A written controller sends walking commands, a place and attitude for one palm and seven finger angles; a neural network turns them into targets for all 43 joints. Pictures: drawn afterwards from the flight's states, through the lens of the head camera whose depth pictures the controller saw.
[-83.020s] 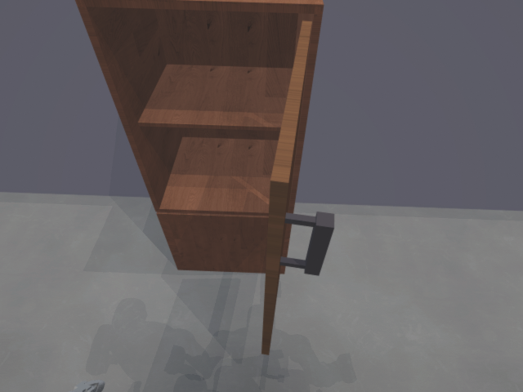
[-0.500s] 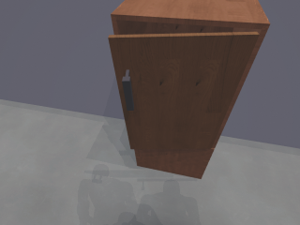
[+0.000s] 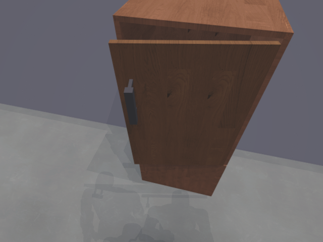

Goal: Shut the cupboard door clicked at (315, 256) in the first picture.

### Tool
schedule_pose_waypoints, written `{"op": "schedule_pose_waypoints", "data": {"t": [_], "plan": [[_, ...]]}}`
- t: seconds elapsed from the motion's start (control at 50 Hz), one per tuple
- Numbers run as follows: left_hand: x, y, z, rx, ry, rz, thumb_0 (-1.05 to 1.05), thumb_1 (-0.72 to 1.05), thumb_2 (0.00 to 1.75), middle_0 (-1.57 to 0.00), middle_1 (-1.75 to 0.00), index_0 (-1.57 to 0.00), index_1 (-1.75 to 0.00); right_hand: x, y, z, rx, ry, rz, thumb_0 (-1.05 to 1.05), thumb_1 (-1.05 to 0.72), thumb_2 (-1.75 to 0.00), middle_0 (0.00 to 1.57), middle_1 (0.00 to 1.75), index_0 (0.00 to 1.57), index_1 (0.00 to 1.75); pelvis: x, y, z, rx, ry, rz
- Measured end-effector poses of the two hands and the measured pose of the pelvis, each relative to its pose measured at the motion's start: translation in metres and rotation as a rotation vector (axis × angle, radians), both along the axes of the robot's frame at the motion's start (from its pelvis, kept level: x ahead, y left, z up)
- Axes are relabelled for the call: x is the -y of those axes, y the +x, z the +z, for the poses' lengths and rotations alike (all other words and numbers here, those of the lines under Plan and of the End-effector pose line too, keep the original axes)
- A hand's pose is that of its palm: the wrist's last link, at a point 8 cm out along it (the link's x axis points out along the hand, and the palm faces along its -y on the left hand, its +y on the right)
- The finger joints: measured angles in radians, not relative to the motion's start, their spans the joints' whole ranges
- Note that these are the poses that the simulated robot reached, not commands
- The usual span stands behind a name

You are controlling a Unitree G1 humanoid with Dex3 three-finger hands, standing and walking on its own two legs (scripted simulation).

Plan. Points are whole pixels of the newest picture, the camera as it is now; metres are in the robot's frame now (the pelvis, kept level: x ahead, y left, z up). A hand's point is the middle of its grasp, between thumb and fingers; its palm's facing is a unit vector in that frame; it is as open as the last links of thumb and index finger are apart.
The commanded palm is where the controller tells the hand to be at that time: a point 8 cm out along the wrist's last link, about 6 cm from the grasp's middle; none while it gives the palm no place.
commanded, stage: shuffle to correct the standing spot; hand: left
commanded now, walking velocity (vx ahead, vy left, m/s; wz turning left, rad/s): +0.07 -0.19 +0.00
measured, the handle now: (132, 102) +0.48 +0.12 +0.08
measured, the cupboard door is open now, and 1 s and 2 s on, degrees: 13 13 13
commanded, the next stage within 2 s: come to a stop and stand still in 0.28 s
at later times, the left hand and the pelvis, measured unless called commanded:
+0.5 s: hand out of the picture +0.05 +0.08 -0.18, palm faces +0.04 -0.98 -0.19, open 7.3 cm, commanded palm none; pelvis +0.05 -0.09 +0.00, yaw -1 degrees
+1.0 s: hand out of the picture +0.07 +0.07 -0.19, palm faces +0.06 -0.96 -0.27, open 7.4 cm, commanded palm none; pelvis +0.03 -0.14 -0.03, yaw +0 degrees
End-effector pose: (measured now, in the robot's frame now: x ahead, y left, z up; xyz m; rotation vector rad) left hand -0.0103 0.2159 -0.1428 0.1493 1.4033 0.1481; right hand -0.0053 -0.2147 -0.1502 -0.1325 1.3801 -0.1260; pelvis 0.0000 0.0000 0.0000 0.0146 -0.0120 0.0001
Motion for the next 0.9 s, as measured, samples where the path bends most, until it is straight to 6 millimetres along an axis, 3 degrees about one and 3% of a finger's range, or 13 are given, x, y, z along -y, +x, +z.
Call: {"op": "schedule_pose_waypoints", "data": {"t": [0.16,0.32,0.4,0.5,0.6,0.68,0.74,0.8,0.9], "plan": [[0.011,0.012,-0.005,-0.022,-0.007,-0.009,0.01,0.92,0.89,-0.2,-0.29,-0.2,-0.3,0.013,-0.004,-0.006,-0.037,-0.008,-0.034,0.0,-0.91,-0.9,0.2,0.3,0.2,0.3,0.014,0.012,-0.007,-0.014,0.026,-0.013],[0.039,0.046,-0.005,-0.001,0.023,-0.019,0.0,0.92,0.89,-0.2,-0.29,-0.2,-0.3,0.06,-0.001,-0.017,-0.09,-0.024,-0.07,0.0,-0.91,-0.9,0.2,0.3,0.2,0.3,0.051,0.032,-0.015,-0.021,0.018,-0.026],[0.061,0.055,-0.004,0.027,0.018,0.012,0.0,0.92,0.89,-0.2,-0.29,-0.2,-0.3,0.086,0.022,-0.007,-0.093,-0.046,-0.048,0.0,-0.91,-0.9,0.2,0.3,0.2,0.3,0.072,0.04,-0.01,-0.03,0.021,-0.008],[0.091,0.056,-0.002,0.013,-0.006,0.019,0.0,0.92,0.89,-0.2,-0.29,-0.2,-0.3,0.109,0.068,0.001,-0.009,-0.058,-0.029,0.0,-0.91,-0.9,0.2,0.3,0.2,0.3,0.088,0.049,-0.004,-0.037,0.018,-0.014],[0.11,0.053,0.0,-0.008,-0.012,0.017,0.0,0.92,0.89,-0.2,-0.3,-0.2,-0.3,0.111,0.111,0.0,0.089,-0.032,-0.033,0.0,-0.91,-0.9,0.19,0.3,0.2,0.3,0.097,0.057,-0.003,-0.025,0.017,-0.038],[0.114,0.054,0.0,-0.013,-0.007,0.045,0.0,0.91,0.89,-0.2,-0.3,-0.2,-0.3,0.106,0.129,0.004,0.133,-0.014,-0.032,0.0,-0.91,-0.9,0.2,0.3,0.2,0.3,0.103,0.061,-0.001,0.0,0.018,-0.031],[0.11,0.06,-0.001,-0.006,-0.007,0.06,0.0,0.91,0.89,-0.2,-0.3,-0.2,-0.3,0.107,0.123,0.011,0.157,-0.03,-0.048,0.0,-0.91,-0.9,0.2,0.3,0.2,0.3,0.106,0.061,0.001,0.022,0.004,-0.025],[0.099,0.074,-0.009,0.017,0.019,0.041,0.0,0.91,0.89,-0.2,-0.3,-0.2,-0.3,0.119,0.105,0.004,0.17,-0.068,-0.087,-0.01,-0.92,-0.9,0.2,0.3,0.2,0.3,0.106,0.053,-0.01,0.023,-0.017,-0.036],[0.089,0.09,-0.001,0.132,0.07,0.041,0.0,0.91,0.89,-0.2,-0.29,-0.2,-0.3,0.13,0.093,-0.006,0.087,-0.05,0.03,0.0,-0.92,-0.9,0.2,0.3,0.2,0.3,0.114,0.038,-0.014,-0.01,-0.024,-0.003]]}}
